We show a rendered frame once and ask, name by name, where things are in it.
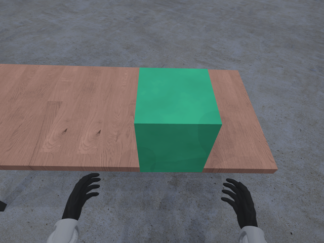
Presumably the carton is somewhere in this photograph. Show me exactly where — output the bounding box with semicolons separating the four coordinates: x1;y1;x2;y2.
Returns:
134;68;222;172

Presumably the robot left forearm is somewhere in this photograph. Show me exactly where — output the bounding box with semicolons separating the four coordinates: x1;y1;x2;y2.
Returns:
47;218;80;243

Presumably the right robot hand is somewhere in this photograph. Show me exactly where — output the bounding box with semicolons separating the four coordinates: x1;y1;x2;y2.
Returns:
221;178;258;229

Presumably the robot right forearm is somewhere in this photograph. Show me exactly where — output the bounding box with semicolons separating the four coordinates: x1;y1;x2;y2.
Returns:
238;226;267;243

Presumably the table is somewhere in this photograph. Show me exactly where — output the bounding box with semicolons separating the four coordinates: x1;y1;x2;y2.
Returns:
0;64;278;212

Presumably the left robot hand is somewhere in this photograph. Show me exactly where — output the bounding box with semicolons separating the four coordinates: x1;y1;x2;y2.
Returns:
62;173;101;220

